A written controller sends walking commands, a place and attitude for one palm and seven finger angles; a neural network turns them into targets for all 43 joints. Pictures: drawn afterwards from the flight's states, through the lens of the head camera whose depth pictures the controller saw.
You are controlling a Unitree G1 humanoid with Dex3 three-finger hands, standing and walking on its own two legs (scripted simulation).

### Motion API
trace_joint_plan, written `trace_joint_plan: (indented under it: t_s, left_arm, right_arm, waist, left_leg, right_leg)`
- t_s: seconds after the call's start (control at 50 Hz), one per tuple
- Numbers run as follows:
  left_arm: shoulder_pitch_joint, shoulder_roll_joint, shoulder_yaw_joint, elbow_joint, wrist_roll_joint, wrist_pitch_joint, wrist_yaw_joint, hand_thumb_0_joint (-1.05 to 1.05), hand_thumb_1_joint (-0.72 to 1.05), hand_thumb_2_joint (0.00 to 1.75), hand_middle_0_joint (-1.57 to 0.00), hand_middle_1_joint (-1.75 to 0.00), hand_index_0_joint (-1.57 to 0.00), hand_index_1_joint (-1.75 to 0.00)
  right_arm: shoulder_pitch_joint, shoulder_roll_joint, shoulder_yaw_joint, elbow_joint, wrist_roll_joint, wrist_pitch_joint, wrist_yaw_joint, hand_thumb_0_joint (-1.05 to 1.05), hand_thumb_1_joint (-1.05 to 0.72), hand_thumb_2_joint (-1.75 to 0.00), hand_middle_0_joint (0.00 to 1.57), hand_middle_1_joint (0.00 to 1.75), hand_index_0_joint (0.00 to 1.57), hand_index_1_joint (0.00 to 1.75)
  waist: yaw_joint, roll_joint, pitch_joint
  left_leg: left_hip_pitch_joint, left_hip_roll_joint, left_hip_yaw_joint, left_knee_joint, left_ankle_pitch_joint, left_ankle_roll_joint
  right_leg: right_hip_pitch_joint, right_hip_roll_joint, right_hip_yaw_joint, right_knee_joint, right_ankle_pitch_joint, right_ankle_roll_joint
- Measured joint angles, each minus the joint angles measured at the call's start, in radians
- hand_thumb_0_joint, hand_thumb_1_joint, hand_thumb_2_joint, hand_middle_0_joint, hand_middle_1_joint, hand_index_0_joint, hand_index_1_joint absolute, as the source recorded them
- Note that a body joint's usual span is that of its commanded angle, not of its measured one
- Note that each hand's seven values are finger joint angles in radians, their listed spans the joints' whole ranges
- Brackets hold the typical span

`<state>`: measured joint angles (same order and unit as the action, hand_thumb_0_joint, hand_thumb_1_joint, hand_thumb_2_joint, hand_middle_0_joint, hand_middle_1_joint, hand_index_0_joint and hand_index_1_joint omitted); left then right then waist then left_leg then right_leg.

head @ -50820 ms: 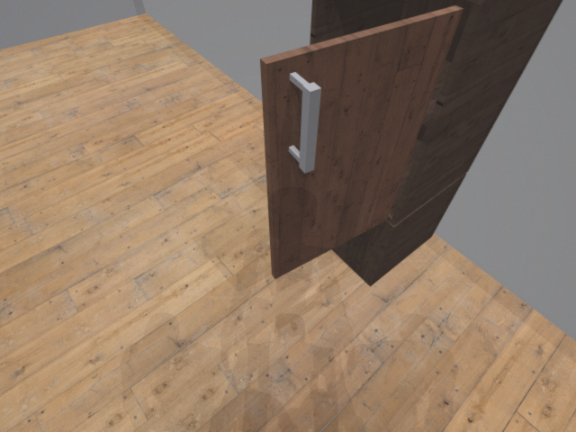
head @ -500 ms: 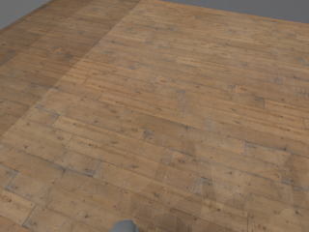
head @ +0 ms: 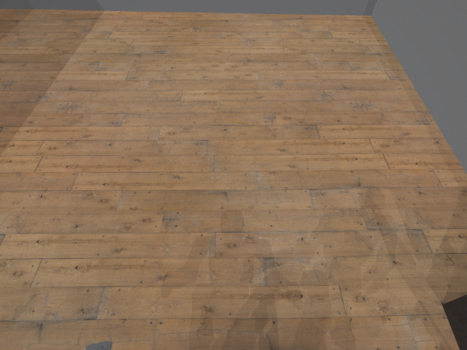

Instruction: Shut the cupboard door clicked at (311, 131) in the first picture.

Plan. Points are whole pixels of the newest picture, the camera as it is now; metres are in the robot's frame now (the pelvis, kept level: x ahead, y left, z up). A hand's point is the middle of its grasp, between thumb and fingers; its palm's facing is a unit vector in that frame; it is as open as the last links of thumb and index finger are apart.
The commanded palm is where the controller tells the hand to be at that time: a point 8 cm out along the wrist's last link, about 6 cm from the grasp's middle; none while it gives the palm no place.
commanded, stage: turn to face it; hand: left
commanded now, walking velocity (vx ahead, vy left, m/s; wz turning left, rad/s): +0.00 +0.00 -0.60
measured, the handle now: out of the picture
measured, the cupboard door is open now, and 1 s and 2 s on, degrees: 18 18 18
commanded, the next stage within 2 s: none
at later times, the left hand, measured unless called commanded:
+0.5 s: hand (142, 341) +0.16 +0.20 -0.18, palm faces -0.21 -0.96 -0.19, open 7.4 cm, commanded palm none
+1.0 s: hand (183, 315) +0.20 +0.12 -0.15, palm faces -0.51 -0.82 -0.28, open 7.4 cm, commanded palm none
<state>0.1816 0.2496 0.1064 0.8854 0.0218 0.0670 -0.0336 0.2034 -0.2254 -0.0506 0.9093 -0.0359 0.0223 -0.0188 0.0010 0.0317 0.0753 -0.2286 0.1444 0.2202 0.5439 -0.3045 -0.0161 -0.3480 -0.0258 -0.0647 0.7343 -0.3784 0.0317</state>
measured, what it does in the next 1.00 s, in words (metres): steps on the spot, turning right: right foot, then left foot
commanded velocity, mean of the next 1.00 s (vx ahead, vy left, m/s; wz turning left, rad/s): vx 0.00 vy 0.00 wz -0.60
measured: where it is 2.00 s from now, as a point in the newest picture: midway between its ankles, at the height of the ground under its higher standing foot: outside the picture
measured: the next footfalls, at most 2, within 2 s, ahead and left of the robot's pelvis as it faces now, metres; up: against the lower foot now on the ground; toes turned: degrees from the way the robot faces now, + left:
right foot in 0.04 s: +0.04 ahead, -0.13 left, +0.00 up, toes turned -6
left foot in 0.44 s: +0.12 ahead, +0.12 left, +0.00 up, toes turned -12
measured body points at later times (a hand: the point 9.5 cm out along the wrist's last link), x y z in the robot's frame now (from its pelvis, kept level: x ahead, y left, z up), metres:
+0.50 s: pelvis +0.03 +0.02 -0.01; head +0.07 +0.04 +0.44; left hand +0.17 +0.25 -0.16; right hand +0.06 -0.25 -0.13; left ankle +0.08 +0.12 -0.74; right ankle -0.02 -0.11 -0.70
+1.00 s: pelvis +0.01 -0.01 +0.00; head +0.03 -0.05 +0.45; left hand +0.23 +0.16 -0.12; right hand -0.09 -0.26 -0.15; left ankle +0.08 +0.12 -0.66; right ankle -0.04 -0.09 -0.74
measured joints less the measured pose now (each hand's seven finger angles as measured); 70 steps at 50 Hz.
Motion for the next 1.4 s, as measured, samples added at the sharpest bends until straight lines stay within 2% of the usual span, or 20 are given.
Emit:
trace_joint_plan:
  t_s: [0.04, 0.1, 0.14, 0.2, 0.36, 0.42, 0.44, 0.5, 0.54, 0.6, 0.78, 0.84, 0.9, 0.94, 1.0, 1.12, 1.22, 1.26, 1.32, 1.4]
  left_arm:
    - [-0.001, 0.005, -0.007, -0.015, 0.001, -0.015, -0.002, 0.01, 0.91, 0.9, -0.19, -0.29, -0.19, -0.3]
    - [-0.014, -0.018, -0.024, -0.015, 0.001, -0.038, 0.014, 0.0, 0.91, 0.9, -0.19, -0.29, -0.19, -0.3]
    - [-0.008, -0.033, -0.032, -0.017, -0.001, -0.041, 0.024, 0.0, 0.9, 0.9, -0.2, -0.29, -0.2, -0.3]
    - [0.003, -0.041, -0.038, -0.013, -0.003, -0.037, 0.034, 0.0, 0.9, 0.9, -0.2, -0.29, -0.2, -0.3]
    - [0.024, -0.047, -0.043, 0.003, 0.003, -0.026, 0.027, 0.01, 0.9, 0.9, -0.2, -0.3, -0.2, -0.3]
    - [0.033, -0.042, -0.036, 0.008, -0.001, -0.017, 0.028, 0.01, 0.9, 0.9, -0.2, -0.3, -0.2, -0.3]
    - [0.036, -0.037, -0.033, 0.008, -0.006, -0.012, 0.028, 0.01, 0.9, 0.9, -0.2, -0.3, -0.2, -0.3]
    - [0.027, -0.012, -0.019, 0.018, -0.007, 0.005, 0.026, 0.01, 0.9, 0.9, -0.2, -0.3, -0.2, -0.3]
    - [0.021, -0.001, -0.011, 0.021, -0.002, 0.01, 0.017, 0.01, 0.9, 0.9, -0.2, -0.29, -0.2, -0.3]
    - [0.01, 0.007, -0.003, 0.013, -0.002, 0.016, 0.004, 0.01, 0.9, 0.9, -0.2, -0.29, -0.2, -0.3]
    - [-0.015, -0.005, -0.007, -0.007, -0.002, 0.015, -0.005, 0.01, 0.91, 0.9, -0.19, -0.29, -0.19, -0.3]
    - [-0.01, -0.005, -0.017, -0.023, -0.001, -0.005, -0.006, 0.01, 0.91, 0.9, -0.2, -0.29, -0.19, -0.3]
    - [-0.018, -0.034, -0.033, -0.013, -0.001, -0.027, 0.01, 0.01, 0.9, 0.9, -0.2, -0.29, -0.19, -0.3]
    - [-0.006, -0.048, -0.038, -0.011, -0.002, -0.03, 0.02, 0.01, 0.9, 0.9, -0.2, -0.29, -0.2, -0.3]
    - [0.012, -0.052, -0.041, -0.003, -0.005, -0.028, 0.03, 0.0, 0.9, 0.9, -0.2, -0.29, -0.2, -0.3]
    - [0.033, -0.052, -0.045, 0.014, 0.001, -0.025, 0.027, 0.01, 0.9, 0.9, -0.2, -0.3, -0.2, -0.3]
    - [0.043, -0.043, -0.036, 0.024, 0.0, -0.017, 0.026, 0.01, 0.9, 0.9, -0.2, -0.3, -0.2, -0.3]
    - [0.043, -0.035, -0.03, 0.027, -0.009, -0.008, 0.025, 0.01, 0.9, 0.9, -0.2, -0.3, -0.2, -0.3]
    - [0.032, -0.01, -0.018, 0.03, -0.005, 0.005, 0.019, 0.01, 0.9, 0.9, -0.2, -0.3, -0.2, -0.3]
    - [0.016, 0.009, -0.004, 0.023, -0.002, 0.012, 0.002, 0.01, 0.9, 0.9, -0.2, -0.29, -0.2, -0.3]
  right_arm:
    - [0.023, -0.015, -0.008, 0.004, 0.006, 0.006, 0.005, 0.01, -0.9, -0.9, 0.2, 0.3, 0.2, 0.3]
    - [0.02, -0.05, -0.02, 0.021, 0.013, 0.039, 0.002, 0.01, -0.9, -0.9, 0.2, 0.3, 0.2, 0.3]
    - [0.012, -0.058, -0.023, 0.026, 0.015, 0.049, -0.001, 0.01, -0.91, -0.9, 0.2, 0.3, 0.19, 0.3]
    - [0.002, -0.051, -0.019, 0.018, 0.016, 0.046, 0.003, 0.01, -0.91, -0.9, 0.2, 0.3, 0.19, 0.3]
    - [-0.023, -0.009, -0.006, -0.015, 0.021, 0.032, 0.01, 0.01, -0.91, -0.9, 0.2, 0.3, 0.19, 0.3]
    - [-0.027, 0.003, 0.004, -0.028, 0.026, 0.012, 0.007, 0.01, -0.91, -0.9, 0.2, 0.3, 0.19, 0.3]
    - [-0.026, 0.006, 0.008, -0.031, 0.023, 0.0, 0.005, 0.01, -0.91, -0.9, 0.2, 0.3, 0.19, 0.3]
    - [-0.026, 0.031, 0.028, -0.04, 0.008, -0.01, 0.001, 0.01, -0.9, -0.9, 0.2, 0.3, 0.2, 0.3]
    - [-0.013, 0.041, 0.037, -0.047, 0.001, -0.013, -0.003, 0.01, -0.9, -0.9, 0.2, 0.3, 0.2, 0.3]
    - [0.004, 0.044, 0.041, -0.046, -0.001, -0.009, -0.008, 0.01, -0.9, -0.9, 0.2, 0.3, 0.2, 0.3]
    - [0.036, 0.01, 0.011, -0.01, -0.001, 0.002, 0.002, 0.01, -0.9, -0.9, 0.2, 0.3, 0.2, 0.3]
    - [0.058, -0.01, -0.002, -0.001, 0.007, 0.011, 0.009, 0.01, -0.9, -0.9, 0.2, 0.3, 0.2, 0.3]
    - [0.04, -0.046, -0.017, 0.018, 0.013, 0.045, 0.006, 0.01, -0.9, -0.9, 0.2, 0.3, 0.2, 0.3]
    - [0.026, -0.053, -0.021, 0.024, 0.013, 0.055, 0.003, 0.01, -0.9, -0.9, 0.2, 0.3, 0.2, 0.3]
    - [0.007, -0.045, -0.019, 0.014, 0.014, 0.051, 0.009, 0.01, -0.91, -0.9, 0.2, 0.3, 0.19, 0.3]
    - [-0.017, -0.023, -0.015, -0.012, 0.015, 0.04, 0.014, 0.01, -0.91, -0.9, 0.2, 0.3, 0.19, 0.3]
    - [-0.037, -0.005, -0.003, -0.028, 0.025, 0.019, 0.005, 0.01, -0.91, -0.9, 0.2, 0.3, 0.19, 0.3]
    - [-0.035, 0.0, 0.004, -0.035, 0.021, 0.0, 0.001, 0.01, -0.91, -0.9, 0.2, 0.3, 0.19, 0.3]
    - [-0.03, 0.021, 0.024, -0.043, 0.006, -0.005, -0.001, 0.01, -0.9, -0.9, 0.2, 0.3, 0.2, 0.3]
    - [-0.009, 0.033, 0.034, -0.044, -0.001, -0.004, -0.007, 0.01, -0.9, -0.9, 0.2, 0.3, 0.2, 0.3]
  waist:
    - [-0.005, 0.002, -0.008]
    - [-0.006, 0.037, 0.001]
    - [-0.008, 0.038, 0.006]
    - [-0.011, 0.019, 0.008]
    - [0.003, -0.033, -0.007]
    - [0.011, -0.049, -0.019]
    - [0.01, -0.053, -0.025]
    - [0.018, -0.083, -0.014]
    - [0.016, -0.081, -0.013]
    - [0.015, -0.064, -0.008]
    - [-0.008, -0.005, 0.001]
    - [-0.012, 0.0, -0.011]
    - [-0.012, 0.044, 0.0]
    - [-0.01, 0.044, 0.002]
    - [-0.009, 0.019, 0.001]
    - [0.002, -0.02, -0.013]
    - [0.021, -0.05, -0.025]
    - [0.017, -0.052, -0.033]
    - [0.022, -0.074, -0.019]
    - [0.022, -0.061, -0.008]
  left_leg:
    - [-0.023, 0.016, 0.02, 0.074, -0.044, -0.018]
    - [-0.137, -0.014, -0.093, 0.354, -0.206, -0.036]
    - [-0.206, -0.05, -0.143, 0.504, -0.197, -0.044]
    - [-0.265, -0.069, -0.171, 0.564, -0.127, -0.061]
    - [-0.214, -0.093, -0.202, 0.298, -0.096, -0.067]
    - [-0.121, -0.106, -0.199, 0.077, -0.01, -0.057]
    - [-0.105, -0.104, -0.194, 0.034, 0.031, -0.034]
    - [-0.091, -0.094, -0.143, 0.058, 0.015, 0.025]
    - [-0.064, -0.077, -0.122, 0.027, 0.02, 0.032]
    - [-0.029, -0.054, -0.095, -0.029, 0.046, 0.03]
    - [-0.008, 0.01, 0.008, -0.012, 0.027, 0.004]
    - [-0.041, 0.029, 0.04, 0.083, -0.023, -0.02]
    - [-0.156, 0.0, -0.086, 0.353, -0.193, -0.039]
    - [-0.222, -0.038, -0.135, 0.492, -0.183, -0.046]
    - [-0.279, -0.061, -0.164, 0.557, -0.102, -0.061]
    - [-0.249, -0.08, -0.199, 0.393, -0.077, -0.07]
    - [-0.12, -0.113, -0.199, 0.098, -0.035, -0.058]
    - [-0.083, -0.107, -0.192, 0.003, 0.049, -0.018]
    - [-0.063, -0.091, -0.148, 0.017, 0.018, 0.018]
    - [-0.016, -0.056, -0.11, -0.041, 0.03, 0.013]
  right_leg:
    - [0.067, 0.001, -0.006, -0.14, 0.092, -0.022]
    - [0.051, 0.028, 0.013, -0.121, 0.045, -0.055]
    - [0.061, 0.034, 0.033, -0.15, 0.065, -0.056]
    - [0.084, 0.04, 0.066, -0.208, 0.102, -0.058]
    - [0.089, 0.06, 0.147, -0.233, 0.114, -0.041]
    - [0.064, 0.074, 0.183, -0.183, 0.089, -0.019]
    - [0.045, 0.08, 0.19, -0.146, 0.07, -0.019]
    - [-0.046, 0.077, 0.152, 0.133, -0.117, -0.013]
    - [-0.093, 0.069, 0.109, 0.289, -0.125, -0.002]
    - [-0.119, 0.044, 0.065, 0.366, -0.09, 0.014]
    - [-0.013, 0.002, 0.007, 0.064, -0.05, 0.004]
    - [0.081, 0.001, -0.001, -0.151, 0.079, -0.026]
    - [0.059, 0.031, 0.012, -0.121, 0.048, -0.058]
    - [0.068, 0.037, 0.031, -0.153, 0.071, -0.064]
    - [0.086, 0.044, 0.066, -0.22, 0.118, -0.067]
    - [0.086, 0.065, 0.125, -0.26, 0.145, -0.066]
    - [0.049, 0.085, 0.186, -0.21, 0.125, -0.044]
    - [0.011, 0.101, 0.196, -0.135, 0.06, -0.034]
    - [-0.078, 0.09, 0.142, 0.14, -0.098, -0.019]
    - [-0.13, 0.054, 0.072, 0.328, -0.087, 0.008]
